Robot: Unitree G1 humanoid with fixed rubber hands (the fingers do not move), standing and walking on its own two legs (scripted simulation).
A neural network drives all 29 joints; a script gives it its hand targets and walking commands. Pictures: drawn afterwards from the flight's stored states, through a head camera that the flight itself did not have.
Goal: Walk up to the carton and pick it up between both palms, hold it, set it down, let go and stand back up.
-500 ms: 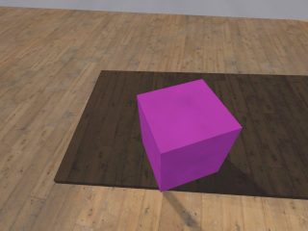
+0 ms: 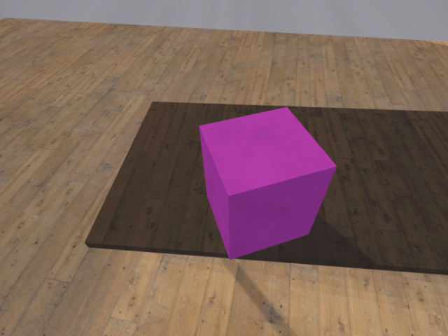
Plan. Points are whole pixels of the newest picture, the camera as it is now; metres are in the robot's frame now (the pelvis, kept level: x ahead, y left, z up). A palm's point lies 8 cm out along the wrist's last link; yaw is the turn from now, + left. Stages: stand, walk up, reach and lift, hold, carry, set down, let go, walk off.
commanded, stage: walk up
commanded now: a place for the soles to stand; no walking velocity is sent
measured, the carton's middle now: (257, 184) +0.44 -0.05 -0.01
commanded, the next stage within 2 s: none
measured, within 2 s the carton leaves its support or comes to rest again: neither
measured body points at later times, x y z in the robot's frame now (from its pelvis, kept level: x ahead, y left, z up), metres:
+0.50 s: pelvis -0.07 +0.01 -0.02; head -0.07 +0.03 +0.42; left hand +0.05 +0.31 -0.15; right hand -0.05 -0.31 -0.14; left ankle +0.00 +0.15 -0.75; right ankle +0.05 -0.11 -0.74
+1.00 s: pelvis -0.06 +0.02 -0.03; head -0.04 +0.03 +0.42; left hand -0.08 +0.34 -0.14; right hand +0.08 -0.27 -0.12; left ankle -0.04 +0.15 -0.75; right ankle -0.10 -0.12 -0.69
